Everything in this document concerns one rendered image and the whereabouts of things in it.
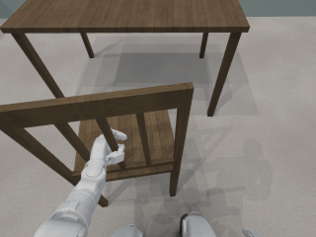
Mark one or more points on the right robot thigh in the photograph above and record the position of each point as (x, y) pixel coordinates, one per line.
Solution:
(196, 226)

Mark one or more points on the robot right hand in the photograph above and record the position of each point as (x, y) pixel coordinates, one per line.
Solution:
(249, 232)

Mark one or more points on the left robot thigh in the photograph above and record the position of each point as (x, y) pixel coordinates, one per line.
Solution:
(127, 231)

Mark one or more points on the robot left hand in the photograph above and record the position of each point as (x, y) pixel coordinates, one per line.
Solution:
(101, 149)

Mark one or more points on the left robot forearm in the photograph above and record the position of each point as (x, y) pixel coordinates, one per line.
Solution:
(82, 201)

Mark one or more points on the robot left upper arm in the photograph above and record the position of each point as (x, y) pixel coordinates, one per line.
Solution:
(61, 228)

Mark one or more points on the chair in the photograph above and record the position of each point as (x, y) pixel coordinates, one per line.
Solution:
(141, 114)

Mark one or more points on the robot thigh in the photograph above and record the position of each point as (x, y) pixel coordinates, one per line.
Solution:
(196, 226)
(127, 231)

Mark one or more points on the table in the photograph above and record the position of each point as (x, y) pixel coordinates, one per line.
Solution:
(128, 17)

